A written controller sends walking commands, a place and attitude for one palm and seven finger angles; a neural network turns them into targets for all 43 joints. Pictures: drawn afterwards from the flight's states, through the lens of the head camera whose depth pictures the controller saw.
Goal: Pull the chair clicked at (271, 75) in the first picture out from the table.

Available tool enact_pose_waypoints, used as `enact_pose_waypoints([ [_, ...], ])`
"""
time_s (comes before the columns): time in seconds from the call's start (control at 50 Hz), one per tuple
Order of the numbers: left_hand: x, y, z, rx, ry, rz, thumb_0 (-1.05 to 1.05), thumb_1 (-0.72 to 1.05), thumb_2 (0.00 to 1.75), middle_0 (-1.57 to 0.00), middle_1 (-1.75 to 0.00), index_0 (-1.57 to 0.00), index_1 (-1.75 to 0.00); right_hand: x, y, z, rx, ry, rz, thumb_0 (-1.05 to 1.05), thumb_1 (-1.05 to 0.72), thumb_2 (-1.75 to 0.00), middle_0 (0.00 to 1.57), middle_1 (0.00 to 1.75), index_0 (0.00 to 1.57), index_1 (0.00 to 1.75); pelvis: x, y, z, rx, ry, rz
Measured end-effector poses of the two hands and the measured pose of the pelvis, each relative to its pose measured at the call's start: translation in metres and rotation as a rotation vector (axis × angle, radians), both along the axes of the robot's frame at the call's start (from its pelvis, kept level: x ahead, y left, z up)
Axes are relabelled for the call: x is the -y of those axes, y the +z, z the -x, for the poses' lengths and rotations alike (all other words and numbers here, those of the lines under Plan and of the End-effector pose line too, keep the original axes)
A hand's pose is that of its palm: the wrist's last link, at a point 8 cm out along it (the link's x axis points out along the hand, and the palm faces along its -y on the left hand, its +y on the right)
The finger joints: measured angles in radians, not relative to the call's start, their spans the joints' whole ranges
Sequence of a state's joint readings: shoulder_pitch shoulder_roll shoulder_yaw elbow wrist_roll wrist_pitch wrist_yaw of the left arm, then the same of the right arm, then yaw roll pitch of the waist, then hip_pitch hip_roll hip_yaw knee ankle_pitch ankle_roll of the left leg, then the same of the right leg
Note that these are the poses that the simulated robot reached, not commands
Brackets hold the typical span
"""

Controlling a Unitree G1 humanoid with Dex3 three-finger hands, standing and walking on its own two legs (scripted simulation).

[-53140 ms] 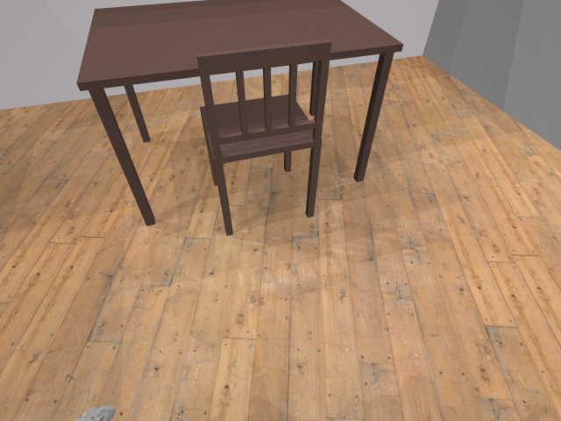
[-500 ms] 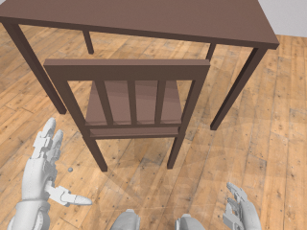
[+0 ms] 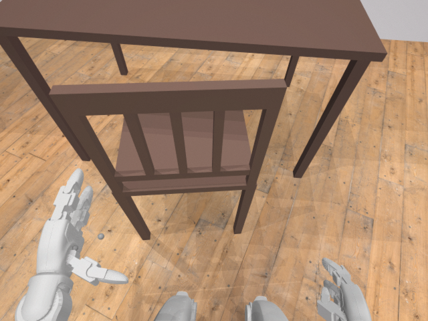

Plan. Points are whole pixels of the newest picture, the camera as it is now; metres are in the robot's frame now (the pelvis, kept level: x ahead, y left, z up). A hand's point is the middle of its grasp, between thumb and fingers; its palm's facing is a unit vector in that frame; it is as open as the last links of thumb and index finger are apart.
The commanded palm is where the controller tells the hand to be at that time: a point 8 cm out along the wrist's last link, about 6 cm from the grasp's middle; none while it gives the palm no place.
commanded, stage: raise the hand toward the chair's back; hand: left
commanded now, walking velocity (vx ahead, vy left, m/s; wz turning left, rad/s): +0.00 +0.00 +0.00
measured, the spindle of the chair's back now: (179, 144) +0.50 +0.11 -0.03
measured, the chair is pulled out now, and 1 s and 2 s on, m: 0.18 0.18 0.18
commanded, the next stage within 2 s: aim the fingers beside a spindle in 0.02 s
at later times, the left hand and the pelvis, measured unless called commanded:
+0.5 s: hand (115, 217) +0.28 +0.19 +0.05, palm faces +0.12 -0.99 -0.05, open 16.9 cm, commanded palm +0.25 +0.24 +0.04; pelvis +0.00 -0.01 +0.00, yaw +0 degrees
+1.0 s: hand (135, 210) +0.31 +0.17 +0.00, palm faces +0.09 -1.00 -0.02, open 16.9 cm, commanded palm +0.29 +0.22 +0.02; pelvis -0.01 -0.01 -0.02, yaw +0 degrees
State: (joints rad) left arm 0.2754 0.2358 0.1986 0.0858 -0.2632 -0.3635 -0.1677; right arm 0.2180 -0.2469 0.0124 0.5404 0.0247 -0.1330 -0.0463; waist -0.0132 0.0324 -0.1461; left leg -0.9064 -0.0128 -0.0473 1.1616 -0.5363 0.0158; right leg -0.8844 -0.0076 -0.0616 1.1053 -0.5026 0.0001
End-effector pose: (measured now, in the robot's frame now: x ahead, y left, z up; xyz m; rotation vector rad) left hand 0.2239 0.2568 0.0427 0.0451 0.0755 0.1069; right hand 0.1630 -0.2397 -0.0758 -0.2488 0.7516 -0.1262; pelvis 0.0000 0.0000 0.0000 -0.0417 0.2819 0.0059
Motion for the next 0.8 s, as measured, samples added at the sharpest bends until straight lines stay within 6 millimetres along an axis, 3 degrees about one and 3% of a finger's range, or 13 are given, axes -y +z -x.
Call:
enact_pose_waypoints([
  [0.06,0.008,-0.002,0.005,-0.037,-0.021,0.017,-0.02,-0.49,0.3,-0.06,-0.08,-0.06,-0.07,-0.001,0.004,-0.003,0.017,-0.009,-0.003,0.01,-0.9,-0.89,0.2,0.3,0.21,0.3,0.001,0.003,-0.001,0.005,-0.003,-0.002],
  [0.2,0.001,0.026,0.005,0.141,0.058,-0.035,-0.02,-0.5,0.3,-0.07,-0.08,-0.07,-0.08,-0.001,0.004,-0.008,0.029,0.022,0.0,0.01,-0.9,-0.89,0.2,0.3,0.21,0.3,0.005,0.001,-0.002,0.002,0.006,-0.004],
  [0.26,0.002,0.012,-0.002,0.105,0.044,-0.017,-0.02,-0.5,0.3,-0.06,-0.08,-0.06,-0.08,0.001,-0.002,-0.008,0.021,0.031,0.0,0.01,-0.9,-0.89,0.2,0.3,0.21,0.3,0.006,-0.003,0.001,-0.005,0.011,-0.002],
  [0.36,0.02,-0.014,-0.014,-0.014,-0.036,0.028,-0.02,-0.5,0.3,-0.06,-0.08,-0.06,-0.07,0.007,-0.006,-0.003,0.007,0.006,0.013,0.01,-0.9,-0.89,0.2,0.3,0.21,0.3,0.007,-0.005,0.003,-0.01,0.005,-0.004],
  [0.5,0.02,0.01,-0.028,0.123,0.012,-0.01,-0.02,-0.5,0.3,-0.07,-0.08,-0.07,-0.08,0.013,-0.007,0.009,-0.027,-0.015,0.015,0.01,-0.9,-0.89,0.2,0.3,0.21,0.3,0.009,-0.004,0.001,-0.018,-0.006,-0.011],
  [0.58,0.014,0.0,-0.036,0.089,0.029,-0.016,-0.02,-0.5,0.3,-0.07,-0.08,-0.07,-0.08,0.014,-0.015,0.014,-0.059,-0.011,0.005,0.01,-0.9,-0.89,0.2,0.3,0.21,0.3,0.009,-0.007,0.002,-0.028,-0.004,-0.011],
  [0.68,0.028,-0.024,-0.039,-0.012,-0.024,0.022,-0.02,-0.5,0.3,-0.06,-0.08,-0.06,-0.07,0.016,-0.021,0.018,-0.081,-0.025,0.008,0.01,-0.9,-0.89,0.2,0.3,0.21,0.3,0.008,-0.01,0.003,-0.037,-0.008,-0.013],
  [0.8,0.036,-0.01,-0.046,0.102,-0.009,0.009,-0.02,-0.5,0.3,-0.07,-0.08,-0.07,-0.08,0.015,-0.023,0.019,-0.091,-0.028,0.014,0.01,-0.9,-0.89,0.2,0.3,0.21,0.3,0.008,-0.011,0.003,-0.044,-0.014,-0.017],
])
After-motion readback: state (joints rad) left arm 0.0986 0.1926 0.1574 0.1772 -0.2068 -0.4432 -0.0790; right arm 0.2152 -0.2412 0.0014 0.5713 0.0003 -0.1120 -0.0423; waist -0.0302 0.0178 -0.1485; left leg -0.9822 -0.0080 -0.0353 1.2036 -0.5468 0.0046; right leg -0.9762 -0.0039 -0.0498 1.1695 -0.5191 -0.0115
